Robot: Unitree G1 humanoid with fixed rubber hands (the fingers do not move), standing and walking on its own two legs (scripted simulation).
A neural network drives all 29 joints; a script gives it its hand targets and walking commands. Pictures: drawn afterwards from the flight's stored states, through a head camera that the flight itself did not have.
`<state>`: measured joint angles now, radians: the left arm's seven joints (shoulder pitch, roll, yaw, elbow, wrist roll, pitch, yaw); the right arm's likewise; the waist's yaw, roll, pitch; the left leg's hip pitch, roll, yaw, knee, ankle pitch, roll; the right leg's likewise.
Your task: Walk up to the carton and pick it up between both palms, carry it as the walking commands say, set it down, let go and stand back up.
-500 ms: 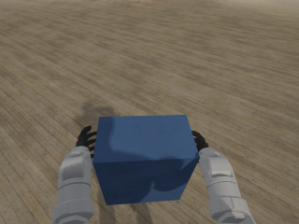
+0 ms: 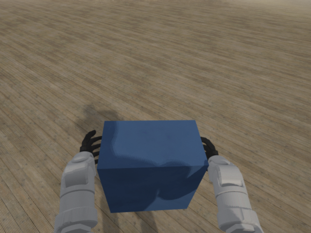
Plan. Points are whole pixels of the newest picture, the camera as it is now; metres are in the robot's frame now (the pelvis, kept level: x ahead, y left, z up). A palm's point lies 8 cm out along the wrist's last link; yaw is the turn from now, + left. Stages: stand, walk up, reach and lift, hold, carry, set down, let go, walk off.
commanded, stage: reach and lift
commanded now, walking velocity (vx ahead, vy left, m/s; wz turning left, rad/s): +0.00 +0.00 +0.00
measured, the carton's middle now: (150, 169) +0.31 +0.03 +0.00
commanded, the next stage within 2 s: hold in 0.30 s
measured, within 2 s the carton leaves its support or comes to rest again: neither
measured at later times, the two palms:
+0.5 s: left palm (88, 159) +0.29 +0.20 +0.07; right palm (214, 167) +0.29 -0.14 +0.05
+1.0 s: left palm (87, 159) +0.28 +0.19 +0.08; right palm (217, 165) +0.29 -0.14 +0.07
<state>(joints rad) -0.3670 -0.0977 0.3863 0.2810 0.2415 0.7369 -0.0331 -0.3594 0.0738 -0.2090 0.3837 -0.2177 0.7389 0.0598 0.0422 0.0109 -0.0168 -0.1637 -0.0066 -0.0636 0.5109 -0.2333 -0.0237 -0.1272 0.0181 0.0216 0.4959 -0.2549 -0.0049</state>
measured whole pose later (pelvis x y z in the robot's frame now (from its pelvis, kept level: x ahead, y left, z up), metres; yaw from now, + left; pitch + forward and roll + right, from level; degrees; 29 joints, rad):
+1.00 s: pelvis -0.02 +0.00 +0.00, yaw +0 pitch -3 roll +0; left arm -0.33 -0.10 0.34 0.12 0.17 0.80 -0.03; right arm -0.28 0.09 -0.16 0.13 -0.22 0.84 0.05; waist 0.04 0.00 -0.07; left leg -0.29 0.00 -0.06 0.55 -0.22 -0.02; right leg -0.25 0.02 0.02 0.55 -0.25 0.00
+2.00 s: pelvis -0.24 -0.06 -0.02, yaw -24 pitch +0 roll +0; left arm -0.12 -0.13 0.24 -0.39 0.02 1.18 0.08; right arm -0.02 0.13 -0.12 -0.43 -0.09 1.22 -0.05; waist 0.04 0.01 -0.11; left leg -0.49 0.18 0.12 0.83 -0.46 -0.03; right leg -0.41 -0.03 0.03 0.72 -0.31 0.04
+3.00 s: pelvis -0.47 -0.07 -0.01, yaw -44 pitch +2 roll -1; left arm -0.07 -0.13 0.21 -0.47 0.01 1.17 0.07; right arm 0.03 0.13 -0.10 -0.50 -0.08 1.19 -0.05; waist 0.03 0.01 -0.15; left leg -0.37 0.08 0.17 0.64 -0.31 0.05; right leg -0.40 -0.04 0.02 0.75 -0.37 0.01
